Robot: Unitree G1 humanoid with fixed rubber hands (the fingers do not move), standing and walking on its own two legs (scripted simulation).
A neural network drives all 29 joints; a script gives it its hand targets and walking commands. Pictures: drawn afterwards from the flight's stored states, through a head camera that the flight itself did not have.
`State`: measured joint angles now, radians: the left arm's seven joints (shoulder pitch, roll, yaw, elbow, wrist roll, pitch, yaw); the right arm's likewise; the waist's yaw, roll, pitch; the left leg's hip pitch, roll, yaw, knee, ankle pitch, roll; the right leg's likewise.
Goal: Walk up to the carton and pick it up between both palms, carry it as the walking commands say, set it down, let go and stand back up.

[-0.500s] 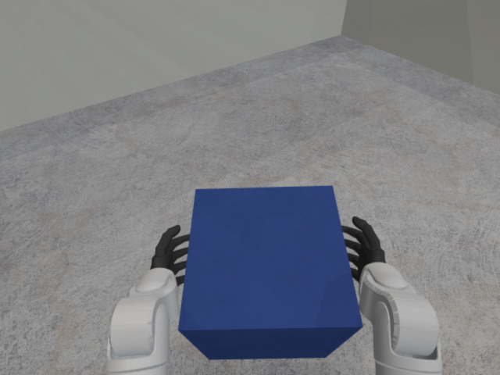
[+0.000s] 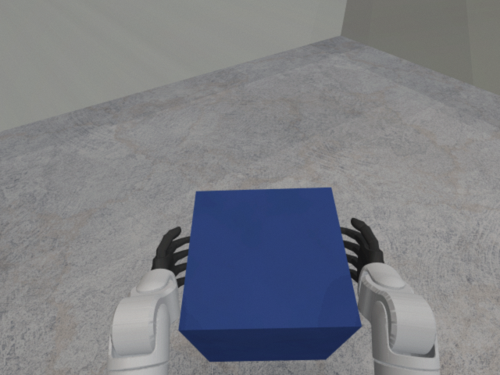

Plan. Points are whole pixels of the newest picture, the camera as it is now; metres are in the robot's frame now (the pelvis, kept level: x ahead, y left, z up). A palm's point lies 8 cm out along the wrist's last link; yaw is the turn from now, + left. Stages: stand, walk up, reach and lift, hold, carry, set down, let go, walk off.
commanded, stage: carry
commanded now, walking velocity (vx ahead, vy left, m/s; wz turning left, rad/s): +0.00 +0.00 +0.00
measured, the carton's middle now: (265, 281) +0.27 +0.00 +0.01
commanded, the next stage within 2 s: none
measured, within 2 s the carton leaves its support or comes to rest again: neither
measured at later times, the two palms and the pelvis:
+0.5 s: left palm (173, 295) +0.22 +0.13 +0.07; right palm (388, 291) +0.22 -0.17 +0.08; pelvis -0.01 -0.01 -0.01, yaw -1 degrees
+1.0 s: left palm (168, 302) +0.21 +0.14 +0.06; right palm (381, 291) +0.22 -0.16 +0.08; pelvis -0.02 -0.01 -0.02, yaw +0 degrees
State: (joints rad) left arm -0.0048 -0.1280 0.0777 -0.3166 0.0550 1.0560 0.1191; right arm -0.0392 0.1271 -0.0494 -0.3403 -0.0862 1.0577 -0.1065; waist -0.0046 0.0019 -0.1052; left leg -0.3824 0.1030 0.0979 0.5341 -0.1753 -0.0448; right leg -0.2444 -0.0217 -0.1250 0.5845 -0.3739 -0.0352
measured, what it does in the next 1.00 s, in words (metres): stands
